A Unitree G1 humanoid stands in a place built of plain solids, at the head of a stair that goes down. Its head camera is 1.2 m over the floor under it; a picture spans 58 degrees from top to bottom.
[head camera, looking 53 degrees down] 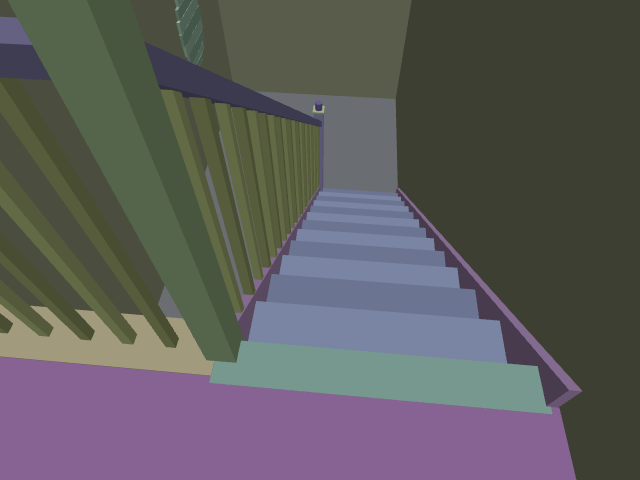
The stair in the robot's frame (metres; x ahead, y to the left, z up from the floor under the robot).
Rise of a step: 0.20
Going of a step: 0.25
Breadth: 0.88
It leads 5 degrees to the right of straight ahead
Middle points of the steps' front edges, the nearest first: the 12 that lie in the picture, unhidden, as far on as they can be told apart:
0.49 -0.19 0.00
0.74 -0.20 -0.21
0.99 -0.23 -0.41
1.23 -0.25 -0.61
1.47 -0.27 -0.81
1.72 -0.29 -1.01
1.96 -0.31 -1.21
2.21 -0.34 -1.41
2.46 -0.36 -1.61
2.70 -0.38 -1.81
2.95 -0.40 -2.01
3.19 -0.43 -2.21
